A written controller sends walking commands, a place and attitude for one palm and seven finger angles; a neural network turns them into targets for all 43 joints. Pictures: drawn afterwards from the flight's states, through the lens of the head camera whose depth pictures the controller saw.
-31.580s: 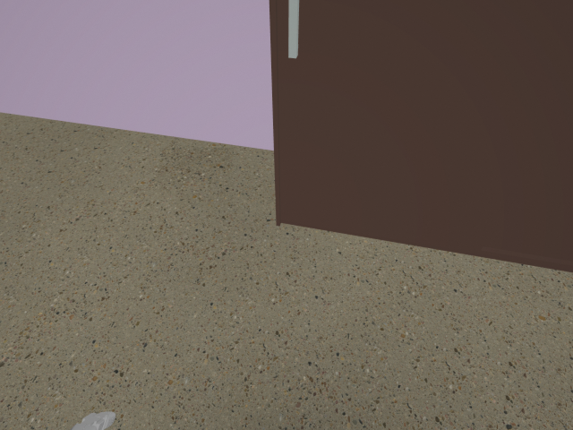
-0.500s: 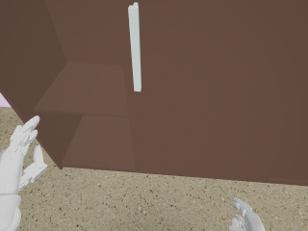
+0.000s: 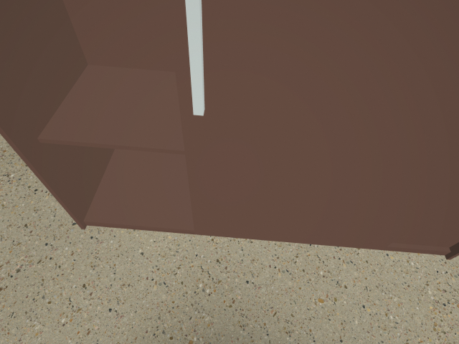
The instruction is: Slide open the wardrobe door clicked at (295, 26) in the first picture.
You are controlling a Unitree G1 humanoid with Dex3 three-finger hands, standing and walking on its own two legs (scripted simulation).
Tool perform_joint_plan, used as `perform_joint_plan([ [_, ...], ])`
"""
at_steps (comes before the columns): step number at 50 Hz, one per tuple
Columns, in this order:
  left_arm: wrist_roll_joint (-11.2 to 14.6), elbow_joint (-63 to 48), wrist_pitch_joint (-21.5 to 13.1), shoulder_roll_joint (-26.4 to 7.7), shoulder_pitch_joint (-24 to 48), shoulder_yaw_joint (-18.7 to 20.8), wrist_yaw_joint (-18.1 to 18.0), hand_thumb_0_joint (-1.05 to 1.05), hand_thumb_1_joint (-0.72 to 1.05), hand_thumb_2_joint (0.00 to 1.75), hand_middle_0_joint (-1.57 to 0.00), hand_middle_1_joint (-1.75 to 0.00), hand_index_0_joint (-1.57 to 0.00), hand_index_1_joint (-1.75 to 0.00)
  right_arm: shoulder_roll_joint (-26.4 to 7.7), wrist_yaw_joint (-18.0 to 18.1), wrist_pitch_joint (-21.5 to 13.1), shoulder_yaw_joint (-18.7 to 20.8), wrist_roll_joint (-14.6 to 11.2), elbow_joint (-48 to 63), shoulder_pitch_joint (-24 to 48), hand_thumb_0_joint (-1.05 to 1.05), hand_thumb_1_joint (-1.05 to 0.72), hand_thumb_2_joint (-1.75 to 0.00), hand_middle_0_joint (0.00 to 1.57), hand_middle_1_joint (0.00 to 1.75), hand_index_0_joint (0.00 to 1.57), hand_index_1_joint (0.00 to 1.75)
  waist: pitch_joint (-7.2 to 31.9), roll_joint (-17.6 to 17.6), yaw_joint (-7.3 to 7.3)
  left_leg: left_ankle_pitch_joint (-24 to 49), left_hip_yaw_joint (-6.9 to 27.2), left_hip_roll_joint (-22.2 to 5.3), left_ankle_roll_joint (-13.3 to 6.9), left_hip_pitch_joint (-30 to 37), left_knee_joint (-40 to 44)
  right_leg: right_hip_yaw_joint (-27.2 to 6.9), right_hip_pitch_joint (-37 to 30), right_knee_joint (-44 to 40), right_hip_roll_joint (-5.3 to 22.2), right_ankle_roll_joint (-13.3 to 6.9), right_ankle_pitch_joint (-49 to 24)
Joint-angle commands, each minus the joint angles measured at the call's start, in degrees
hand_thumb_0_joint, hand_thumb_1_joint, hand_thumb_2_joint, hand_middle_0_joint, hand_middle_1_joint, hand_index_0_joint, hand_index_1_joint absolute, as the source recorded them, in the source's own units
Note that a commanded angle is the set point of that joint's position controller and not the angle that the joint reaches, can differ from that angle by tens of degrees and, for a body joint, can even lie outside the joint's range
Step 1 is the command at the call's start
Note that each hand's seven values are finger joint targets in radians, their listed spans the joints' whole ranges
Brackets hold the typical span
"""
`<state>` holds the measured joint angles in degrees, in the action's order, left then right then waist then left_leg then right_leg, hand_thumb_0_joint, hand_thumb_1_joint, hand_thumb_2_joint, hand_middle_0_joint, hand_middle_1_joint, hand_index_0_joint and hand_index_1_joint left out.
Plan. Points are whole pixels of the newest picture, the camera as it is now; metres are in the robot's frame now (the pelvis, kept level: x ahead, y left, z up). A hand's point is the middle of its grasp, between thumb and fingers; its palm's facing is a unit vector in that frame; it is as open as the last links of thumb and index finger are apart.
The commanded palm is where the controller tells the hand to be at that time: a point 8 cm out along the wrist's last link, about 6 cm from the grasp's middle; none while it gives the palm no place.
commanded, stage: let the arm hang, fingers relaxed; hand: left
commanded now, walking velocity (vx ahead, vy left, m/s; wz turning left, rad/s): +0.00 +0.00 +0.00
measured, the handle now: (197, 52) +0.59 +0.11 +0.18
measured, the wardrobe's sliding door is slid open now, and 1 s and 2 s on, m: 0.52 0.52 0.52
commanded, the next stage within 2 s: look to check the result in 0.54 s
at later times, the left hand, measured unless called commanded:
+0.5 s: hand (115, 329) +0.16 +0.23 -0.14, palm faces -0.03 -0.94 -0.33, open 7.4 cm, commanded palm none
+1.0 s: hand out of the picture +0.11 +0.21 -0.15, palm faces -0.04 -0.95 -0.32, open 7.4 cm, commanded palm none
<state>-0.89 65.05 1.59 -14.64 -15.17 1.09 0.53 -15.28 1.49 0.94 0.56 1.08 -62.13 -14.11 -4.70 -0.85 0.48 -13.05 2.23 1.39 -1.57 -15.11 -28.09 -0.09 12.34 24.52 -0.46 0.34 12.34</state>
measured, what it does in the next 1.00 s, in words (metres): stands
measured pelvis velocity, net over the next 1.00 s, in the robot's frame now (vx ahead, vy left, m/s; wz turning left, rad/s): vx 0.04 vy -0.02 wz -0.02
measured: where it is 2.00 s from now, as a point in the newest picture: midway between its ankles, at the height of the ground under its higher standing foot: outside the picture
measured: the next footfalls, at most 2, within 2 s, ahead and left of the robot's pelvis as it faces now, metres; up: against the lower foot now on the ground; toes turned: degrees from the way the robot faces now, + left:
none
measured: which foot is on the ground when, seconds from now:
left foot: down 0.00-1.00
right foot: down 0.00-1.00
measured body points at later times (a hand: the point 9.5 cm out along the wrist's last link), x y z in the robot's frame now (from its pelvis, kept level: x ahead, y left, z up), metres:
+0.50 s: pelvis +0.03 -0.01 +0.01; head +0.04 -0.02 +0.46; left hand +0.16 +0.27 -0.11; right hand +0.13 -0.31 -0.12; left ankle +0.02 +0.10 -0.74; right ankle +0.01 -0.13 -0.74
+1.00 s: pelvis +0.04 -0.02 +0.01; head +0.07 -0.03 +0.46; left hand +0.11 +0.26 -0.13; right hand +0.10 -0.31 -0.13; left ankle +0.02 +0.10 -0.74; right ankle +0.01 -0.13 -0.74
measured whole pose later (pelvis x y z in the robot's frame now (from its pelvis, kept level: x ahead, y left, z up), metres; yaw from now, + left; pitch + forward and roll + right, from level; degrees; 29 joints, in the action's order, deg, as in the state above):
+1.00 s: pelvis +0.04 -0.02 +0.01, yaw -1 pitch -1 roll +0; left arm -0.3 65.1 -0.5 -17.7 -6.8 0.9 0.0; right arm -18.1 1.0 -0.1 -0.3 0.7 -64.3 -6.3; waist -3.8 0.6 -0.2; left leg -12.1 1.4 -0.1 0.4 -5.8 -18.5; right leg -1.1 4.7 17.5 -1.7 -1.2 12.2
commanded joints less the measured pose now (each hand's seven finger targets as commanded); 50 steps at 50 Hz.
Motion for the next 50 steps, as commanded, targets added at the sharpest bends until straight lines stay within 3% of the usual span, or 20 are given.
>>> perform_joint_plan([
  [1, 0.0, -3.3, -2.3, -10.8, 4.1, 1.8, -0.9, 0.00, 0.90, 0.90, -0.20, -0.30, -0.20, -0.30, -11.6, 0.6, -1.9, 2.6, 0.0, 3.8, 3.0, 0.00, -0.90, -0.90, 0.20, 0.30, 0.20, 0.30, 4.4, 2.6, -0.44, -2.8, 8.3, -7.2, -1.9, -0.4, 9.4, -5.2, -1.8, -4.5, 4.9, -3.6, 2.1],
  [9, 0.2, -3.1, -3.0, -13.5, 8.6, 1.7, -1.0, 0.00, 0.90, 0.90, -0.20, -0.30, -0.20, -0.30, -12.9, 0.0, -2.3, 2.4, 0.0, 2.3, 6.2, 0.00, -0.90, -0.90, 0.20, 0.30, 0.20, 0.30, 5.8, -0.9, -0.69, 5.0, 7.1, -7.1, -1.4, 3.8, 9.6, -5.7, -2.8, -5.7, 6.2, -3.1, -2.7],
  [16, 0.1, -4.3, -3.6, -15.2, 11.6, 1.7, -1.1, 0.00, 0.90, 0.90, -0.20, -0.30, -0.20, -0.30, -13.7, -0.4, -2.6, 2.1, -0.1, 1.9, 9.3, 0.00, -0.90, -0.90, 0.20, 0.30, 0.20, 0.30, 7.3, -1.5, -0.66, 12.4, 5.8, -7.2, -0.7, 6.7, 10.1, -5.6, -4.9, -6.1, 6.6, -2.6, -9.5],
  [22, 0.2, -5.1, -3.8, -15.7, 13.1, 1.8, -1.2, 0.00, 0.90, 0.90, -0.20, -0.30, -0.20, -0.30, -14.7, -0.4, -2.8, 1.8, 0.0, 2.0, 10.9, 0.00, -0.90, -0.90, 0.20, 0.30, 0.20, 0.30, 8.9, 0.1, -0.79, 17.7, 5.3, -7.4, -0.2, 9.1, 10.3, -5.7, -7.1, -6.0, 7.2, -2.5, -14.7],
  [27, 0.2, -5.5, -3.8, -15.6, 13.2, 1.8, -1.2, 0.00, 0.90, 0.90, -0.20, -0.30, -0.20, -0.30, -14.9, -0.4, -2.7, 1.6, 0.0, 2.2, 11.5, 0.00, -0.90, -0.90, 0.20, 0.30, 0.20, 0.30, 7.7, 0.3, -0.75, 16.9, 4.9, -7.4, 0.1, 9.5, 10.6, -5.9, -7.2, -7.1, 7.2, -2.5, -14.9],
  [31, 0.2, -5.4, -3.9, -15.6, 12.5, 1.9, -1.3, 0.00, 0.90, 0.90, -0.20, -0.30, -0.20, -0.30, -14.8, -0.2, -2.6, 1.6, -0.1, 2.3, 11.1, 0.00, -0.90, -0.90, 0.20, 0.30, 0.20, 0.30, 9.0, 0.1, -0.83, 18.6, 4.6, -7.5, 0.2, 10.9, 10.2, -5.9, -8.4, -7.2, 7.3, -2.6, -17.6],
  [34, 0.4, -5.1, -3.8, -15.3, 12.3, 1.9, -1.3, 0.00, 0.90, 0.90, -0.20, -0.30, -0.20, -0.30, -14.8, -0.1, -2.5, 1.4, -0.1, 2.1, 10.8, 0.00, -0.90, -0.90, 0.20, 0.30, 0.20, 0.30, 8.6, 1.6, -0.95, 17.7, 4.3, -7.6, 0.5, 11.0, 10.4, -6.0, -8.6, -7.5, 7.3, -2.7, -17.4],
  [50, 0.6, -3.4, -3.7, -14.7, 10.8, 1.7, -1.5, 0.00, 0.90, 0.90, -0.20, -0.30, -0.20, -0.30, -14.3, 0.3, -2.2, 1.7, -0.3, 1.0, 9.7, 0.00, -0.90, -0.90, 0.20, 0.30, 0.20, 0.30, 7.6, -0.2, -1.02, 15.7, 3.9, -8.0, 0.3, 11.9, 10.7, -6.5, -8.0, -8.3, 7.0, -2.8, -16.8],
])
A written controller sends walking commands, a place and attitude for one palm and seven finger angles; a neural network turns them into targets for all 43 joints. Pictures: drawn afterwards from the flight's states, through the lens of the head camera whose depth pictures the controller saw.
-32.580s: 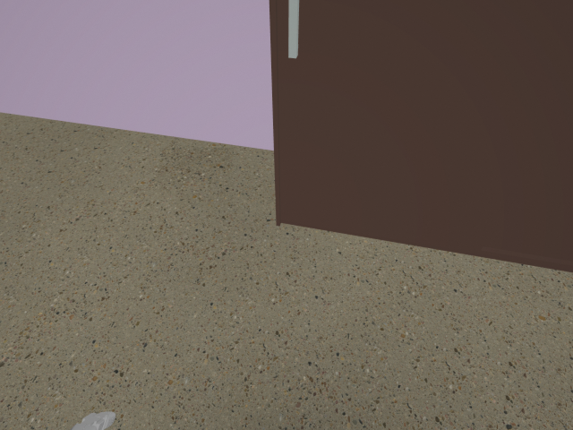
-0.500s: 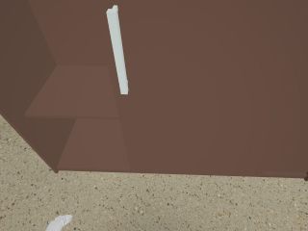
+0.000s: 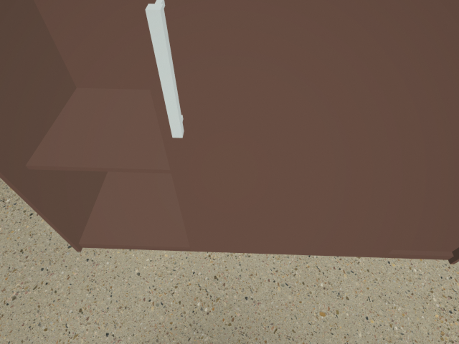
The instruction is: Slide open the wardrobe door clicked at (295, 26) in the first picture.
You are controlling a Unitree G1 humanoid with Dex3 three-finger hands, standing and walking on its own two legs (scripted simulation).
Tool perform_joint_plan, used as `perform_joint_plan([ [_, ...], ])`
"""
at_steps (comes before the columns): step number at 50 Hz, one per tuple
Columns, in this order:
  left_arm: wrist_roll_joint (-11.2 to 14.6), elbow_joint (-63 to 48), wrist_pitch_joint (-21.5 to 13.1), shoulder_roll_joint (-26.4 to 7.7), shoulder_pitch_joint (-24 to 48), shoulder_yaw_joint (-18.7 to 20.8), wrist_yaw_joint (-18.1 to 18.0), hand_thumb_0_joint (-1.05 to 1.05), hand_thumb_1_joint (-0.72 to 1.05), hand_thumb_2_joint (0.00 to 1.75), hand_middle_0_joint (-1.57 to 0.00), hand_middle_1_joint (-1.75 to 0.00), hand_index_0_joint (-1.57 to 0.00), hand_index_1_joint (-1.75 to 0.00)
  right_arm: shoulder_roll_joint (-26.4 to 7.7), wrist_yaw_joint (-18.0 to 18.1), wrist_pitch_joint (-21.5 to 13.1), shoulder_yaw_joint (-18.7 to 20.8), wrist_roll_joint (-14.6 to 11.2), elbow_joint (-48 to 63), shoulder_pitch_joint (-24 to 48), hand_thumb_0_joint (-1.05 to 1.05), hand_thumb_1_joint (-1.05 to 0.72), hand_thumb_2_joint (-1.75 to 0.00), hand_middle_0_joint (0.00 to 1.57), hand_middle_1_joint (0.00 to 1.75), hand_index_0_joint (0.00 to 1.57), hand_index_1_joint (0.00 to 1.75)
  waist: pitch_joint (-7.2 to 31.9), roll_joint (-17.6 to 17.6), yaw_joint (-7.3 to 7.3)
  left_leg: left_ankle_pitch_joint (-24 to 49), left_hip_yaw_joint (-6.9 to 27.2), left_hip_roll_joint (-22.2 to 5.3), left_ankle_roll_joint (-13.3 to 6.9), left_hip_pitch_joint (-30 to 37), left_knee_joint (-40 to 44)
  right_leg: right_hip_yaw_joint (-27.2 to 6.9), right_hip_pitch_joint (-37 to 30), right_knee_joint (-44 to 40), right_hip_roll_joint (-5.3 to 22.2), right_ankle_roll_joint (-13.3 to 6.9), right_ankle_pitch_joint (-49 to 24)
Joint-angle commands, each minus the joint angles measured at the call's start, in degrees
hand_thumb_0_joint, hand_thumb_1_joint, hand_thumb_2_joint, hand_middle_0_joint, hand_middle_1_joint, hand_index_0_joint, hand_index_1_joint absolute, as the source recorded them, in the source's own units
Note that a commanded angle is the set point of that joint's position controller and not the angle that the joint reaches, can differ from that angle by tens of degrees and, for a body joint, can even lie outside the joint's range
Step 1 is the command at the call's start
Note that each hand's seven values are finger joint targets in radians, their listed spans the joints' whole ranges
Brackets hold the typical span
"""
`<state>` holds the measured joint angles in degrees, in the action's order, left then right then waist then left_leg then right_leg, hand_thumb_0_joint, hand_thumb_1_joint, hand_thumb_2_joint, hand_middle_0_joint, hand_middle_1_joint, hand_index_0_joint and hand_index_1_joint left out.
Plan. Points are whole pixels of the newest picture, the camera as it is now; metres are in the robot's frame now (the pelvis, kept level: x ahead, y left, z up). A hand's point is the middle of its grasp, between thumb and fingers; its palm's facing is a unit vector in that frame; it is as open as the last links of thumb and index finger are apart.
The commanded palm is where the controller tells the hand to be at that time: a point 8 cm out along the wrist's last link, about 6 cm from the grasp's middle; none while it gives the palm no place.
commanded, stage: look to check the result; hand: left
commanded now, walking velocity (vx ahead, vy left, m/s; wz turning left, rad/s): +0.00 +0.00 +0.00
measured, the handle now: (170, 77) +0.55 +0.15 +0.17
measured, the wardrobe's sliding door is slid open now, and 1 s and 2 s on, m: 0.52 0.52 0.52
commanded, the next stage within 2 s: stand and wait in 0.14 s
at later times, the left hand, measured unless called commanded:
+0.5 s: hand out of the picture +0.09 +0.24 -0.16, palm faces -0.02 -0.95 -0.32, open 7.4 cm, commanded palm none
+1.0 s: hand out of the picture +0.07 +0.25 -0.16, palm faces -0.02 -0.95 -0.32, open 7.4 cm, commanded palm none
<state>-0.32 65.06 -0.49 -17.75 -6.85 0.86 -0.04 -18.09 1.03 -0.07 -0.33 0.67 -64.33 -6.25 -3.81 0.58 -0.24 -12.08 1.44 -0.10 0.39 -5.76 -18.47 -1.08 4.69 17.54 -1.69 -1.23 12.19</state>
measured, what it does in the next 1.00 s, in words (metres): stands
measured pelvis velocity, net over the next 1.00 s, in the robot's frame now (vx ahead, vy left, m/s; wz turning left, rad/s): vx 0.00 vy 0.01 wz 0.00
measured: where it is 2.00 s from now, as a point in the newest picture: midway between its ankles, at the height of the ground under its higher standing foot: outside the picture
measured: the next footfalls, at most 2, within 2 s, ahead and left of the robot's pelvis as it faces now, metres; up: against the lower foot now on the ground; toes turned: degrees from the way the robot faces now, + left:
none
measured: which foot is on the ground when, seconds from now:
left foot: down 0.00-1.00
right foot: down 0.00-1.00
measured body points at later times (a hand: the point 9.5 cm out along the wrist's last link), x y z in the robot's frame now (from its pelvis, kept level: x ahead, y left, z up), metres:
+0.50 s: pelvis +0.00 +0.00 +0.00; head +0.02 +0.00 +0.45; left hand +0.09 +0.29 -0.13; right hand +0.08 -0.29 -0.13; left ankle -0.02 +0.12 -0.75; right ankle -0.03 -0.11 -0.75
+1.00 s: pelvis +0.00 +0.01 +0.00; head +0.02 +0.01 +0.45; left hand +0.07 +0.30 -0.14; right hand +0.07 -0.29 -0.14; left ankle -0.02 +0.12 -0.75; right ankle -0.03 -0.11 -0.75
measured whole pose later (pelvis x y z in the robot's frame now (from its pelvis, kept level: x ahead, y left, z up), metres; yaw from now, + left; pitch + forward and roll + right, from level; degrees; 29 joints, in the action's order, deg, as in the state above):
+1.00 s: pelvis +0.00 +0.01 +0.00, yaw +0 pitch -1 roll +0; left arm -0.4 64.6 -0.7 -18.7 -5.9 0.8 0.0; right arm -18.6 0.8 -0.4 -0.2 0.6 -64.6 -5.7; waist -3.5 -0.1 -0.3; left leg -11.1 1.2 0.4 -0.1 -4.7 -17.1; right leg -1.3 3.9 16.6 -1.1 -0.7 11.4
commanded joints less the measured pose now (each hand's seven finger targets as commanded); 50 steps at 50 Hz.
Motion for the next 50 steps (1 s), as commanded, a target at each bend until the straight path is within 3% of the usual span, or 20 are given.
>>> perform_joint_plan([
  [1, -0.1, -3.5, -1.6, -11.6, 2.2, 2.0, -0.9, 0.00, 0.90, 0.90, -0.20, -0.30, -0.20, -0.30, -11.2, 0.7, -1.2, 2.6, 0.0, 3.4, 1.7, 0.00, -0.90, -0.90, 0.20, 0.30, 0.20, 0.30, 6.6, -1.6, -0.18, 14.9, 4.7, -6.5, -1.7, 2.5, 0.9, -5.3, -0.4, -1.4, 8.2, -1.2, -16.7],
  [13, -0.1, -3.9, -1.7, -11.9, 3.0, 2.1, -0.9, 0.00, 0.90, 0.90, -0.20, -0.30, -0.20, -0.30, -11.5, 0.6, -1.4, 2.7, 0.1, 3.3, 2.4, 0.00, -0.90, -0.90, 0.20, 0.30, 0.20, 0.30, 6.6, -0.5, -0.25, 15.7, 4.7, -6.6, -1.6, 2.6, 1.4, -5.4, -0.6, -1.3, 8.4, -1.2, -17.1],
  [16, -0.2, -4.2, -1.8, -12.1, 2.9, 2.1, -0.9, 0.00, 0.90, 0.90, -0.20, -0.30, -0.20, -0.30, -11.5, 0.6, -1.4, 2.7, 0.1, 3.4, 2.3, 0.00, -0.90, -0.90, 0.20, 0.30, 0.20, 0.30, 6.8, -1.6, -0.21, 16.3, 4.8, -6.7, -1.6, 2.8, 1.4, -5.3, -0.8, -1.2, 8.3, -1.2, -17.6],
  [18, -0.1, -4.2, -1.7, -12.1, 3.1, 2.1, -0.9, 0.00, 0.90, 0.90, -0.20, -0.30, -0.20, -0.30, -11.7, 0.6, -1.5, 2.6, 0.1, 3.4, 2.5, 0.00, -0.90, -0.90, 0.20, 0.30, 0.20, 0.30, 7.3, 0.0, -0.16, 16.9, 4.8, -6.7, -1.6, 2.9, 1.5, -5.4, -1.2, -1.2, 8.5, -1.1, -17.6],
  [21, -0.2, -4.4, -1.8, -12.3, 3.0, 2.2, -0.9, 0.00, 0.90, 0.90, -0.20, -0.30, -0.20, -0.30, -11.8, 0.6, -1.6, 2.7, 0.0, 3.5, 2.4, 0.00, -0.90, -0.90, 0.20, 0.30, 0.20, 0.30, 7.3, -1.1, -0.09, 18.2, 4.8, -6.8, -1.7, 3.3, 1.3, -5.2, -1.4, -1.1, 8.4, -1.1, -18.5],
  [50, -0.1, -3.7, -1.6, -12.6, 3.0, 1.9, -0.8, 0.00, 0.90, 0.90, -0.20, -0.30, -0.20, -0.30, -12.5, 0.5, -1.6, 2.7, 0.0, 3.0, 2.6, 0.00, -0.90, -0.90, 0.20, 0.30, 0.20, 0.30, 6.5, -0.3, -0.22, 15.4, 5.3, -6.7, -1.6, 3.3, 2.5, -5.4, -0.7, -2.2, 8.5, -1.0, -14.8],
])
